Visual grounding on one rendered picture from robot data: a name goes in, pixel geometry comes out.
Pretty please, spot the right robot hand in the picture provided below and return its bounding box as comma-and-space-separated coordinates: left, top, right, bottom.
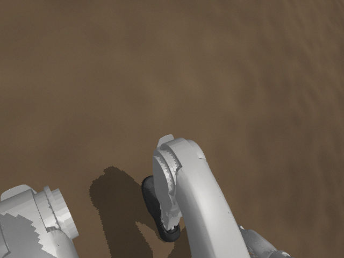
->
237, 224, 277, 258

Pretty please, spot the right robot foot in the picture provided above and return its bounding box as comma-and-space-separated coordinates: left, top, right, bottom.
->
141, 175, 181, 242

